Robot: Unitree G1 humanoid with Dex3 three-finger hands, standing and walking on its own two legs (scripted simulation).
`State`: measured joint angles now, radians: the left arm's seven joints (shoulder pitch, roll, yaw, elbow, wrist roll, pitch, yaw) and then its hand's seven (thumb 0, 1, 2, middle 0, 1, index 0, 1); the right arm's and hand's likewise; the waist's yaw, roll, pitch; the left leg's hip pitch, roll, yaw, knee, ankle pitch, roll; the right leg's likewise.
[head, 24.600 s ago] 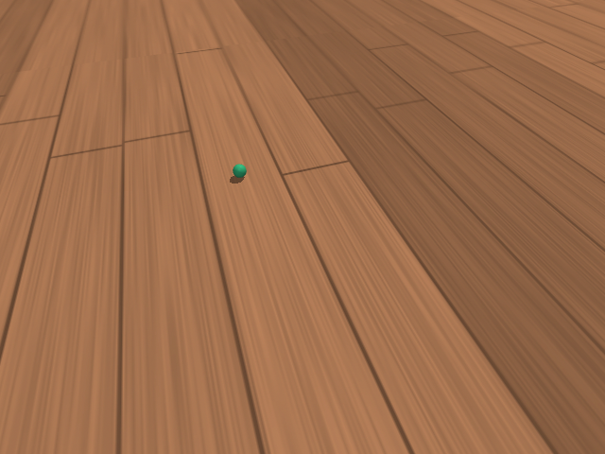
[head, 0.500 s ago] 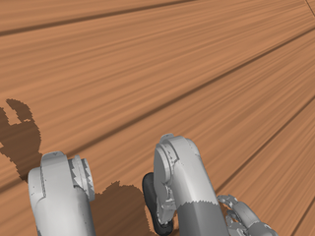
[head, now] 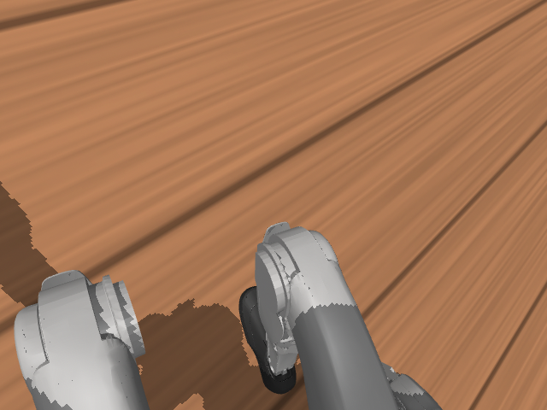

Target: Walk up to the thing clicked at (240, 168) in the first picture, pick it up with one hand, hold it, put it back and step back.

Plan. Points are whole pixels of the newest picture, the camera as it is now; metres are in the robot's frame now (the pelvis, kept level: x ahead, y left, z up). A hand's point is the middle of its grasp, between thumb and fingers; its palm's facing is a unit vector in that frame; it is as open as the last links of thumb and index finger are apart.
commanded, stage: rest palm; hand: left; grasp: from above
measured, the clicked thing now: out of the picture +0.42 +0.39 -0.27
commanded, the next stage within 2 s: close in 0.08 s
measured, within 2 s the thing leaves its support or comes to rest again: neither
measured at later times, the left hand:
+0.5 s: hand out of the picture +0.41 +0.38 -0.24, palm faces -0.39 -0.16 -0.91, open 12.9 cm
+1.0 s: hand out of the picture +0.40 +0.38 -0.24, palm faces -0.43 -0.21 -0.88, open 11.6 cm
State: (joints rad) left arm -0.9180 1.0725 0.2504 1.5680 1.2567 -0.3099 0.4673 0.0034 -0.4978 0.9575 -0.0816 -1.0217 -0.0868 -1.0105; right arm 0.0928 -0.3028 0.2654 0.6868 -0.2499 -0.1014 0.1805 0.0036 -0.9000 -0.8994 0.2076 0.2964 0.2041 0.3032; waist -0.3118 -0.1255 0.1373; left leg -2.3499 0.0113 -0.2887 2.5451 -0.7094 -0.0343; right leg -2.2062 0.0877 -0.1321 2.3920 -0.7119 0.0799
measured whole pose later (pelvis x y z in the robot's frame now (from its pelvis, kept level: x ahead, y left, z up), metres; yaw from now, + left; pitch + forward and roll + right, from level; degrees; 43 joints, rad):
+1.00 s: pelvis -0.01 +0.00 +0.00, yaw -1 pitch +25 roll -15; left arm -0.93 1.10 0.19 1.65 1.29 -0.36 0.54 0.00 -0.15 0.81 -0.28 -0.99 -0.32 -0.96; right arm 0.04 -0.32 0.30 0.68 -0.28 -0.16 0.21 0.00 -0.90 -0.90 0.21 0.30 0.20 0.30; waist -0.31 -0.16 0.15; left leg -2.34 0.02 -0.31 2.57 -0.70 -0.02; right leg -2.19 0.10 -0.15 2.39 -0.69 0.08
